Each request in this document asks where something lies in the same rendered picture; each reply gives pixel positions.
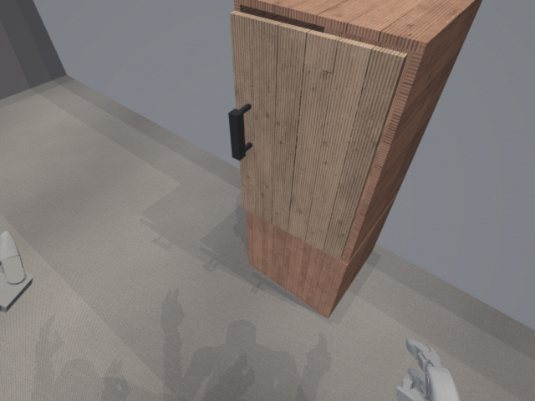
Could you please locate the handle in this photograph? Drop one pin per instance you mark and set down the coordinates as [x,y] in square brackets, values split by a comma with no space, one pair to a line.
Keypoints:
[236,122]

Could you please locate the right robot hand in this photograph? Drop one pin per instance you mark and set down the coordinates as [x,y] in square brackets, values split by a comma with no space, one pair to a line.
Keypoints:
[436,385]

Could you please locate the cupboard door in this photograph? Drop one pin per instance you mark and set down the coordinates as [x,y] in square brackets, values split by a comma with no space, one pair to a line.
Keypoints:
[319,104]

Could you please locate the left robot hand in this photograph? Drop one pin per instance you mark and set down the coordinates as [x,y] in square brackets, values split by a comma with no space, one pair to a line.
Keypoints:
[15,281]

